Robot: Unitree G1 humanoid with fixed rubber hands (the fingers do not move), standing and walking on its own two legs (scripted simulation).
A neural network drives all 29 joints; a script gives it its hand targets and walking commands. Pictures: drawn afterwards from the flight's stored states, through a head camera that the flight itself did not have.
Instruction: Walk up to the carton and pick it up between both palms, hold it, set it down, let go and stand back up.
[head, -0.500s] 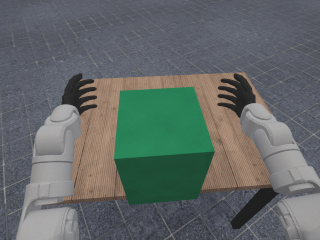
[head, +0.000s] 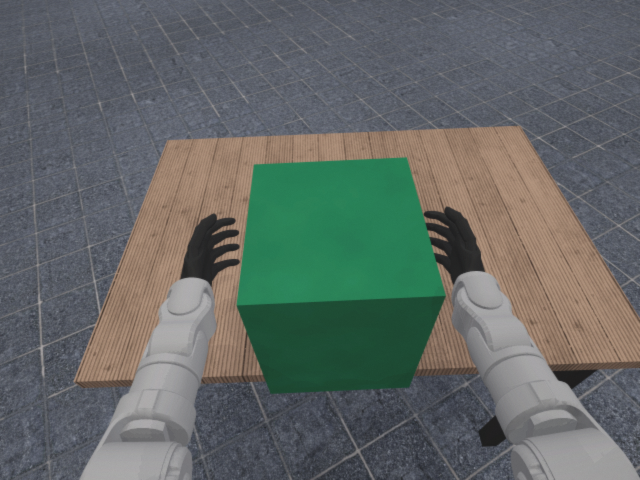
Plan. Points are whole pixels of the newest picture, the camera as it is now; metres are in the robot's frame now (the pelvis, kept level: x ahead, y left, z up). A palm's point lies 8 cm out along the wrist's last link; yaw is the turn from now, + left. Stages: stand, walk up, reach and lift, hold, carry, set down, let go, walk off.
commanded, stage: reach and lift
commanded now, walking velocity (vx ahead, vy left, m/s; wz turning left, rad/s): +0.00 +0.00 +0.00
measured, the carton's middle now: (335, 281) +0.38 +0.01 +0.02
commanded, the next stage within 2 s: none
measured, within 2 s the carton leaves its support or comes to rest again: neither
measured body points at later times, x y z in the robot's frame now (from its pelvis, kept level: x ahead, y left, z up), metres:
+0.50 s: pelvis -0.01 +0.00 +0.00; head +0.02 +0.01 +0.45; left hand +0.39 +0.16 +0.06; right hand +0.39 -0.14 +0.06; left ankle -0.01 +0.13 -0.74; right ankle +0.03 -0.12 -0.75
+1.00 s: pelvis +0.00 +0.00 +0.00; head +0.02 +0.01 +0.45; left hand +0.39 +0.16 +0.06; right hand +0.39 -0.13 +0.06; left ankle -0.01 +0.13 -0.74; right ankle +0.03 -0.12 -0.74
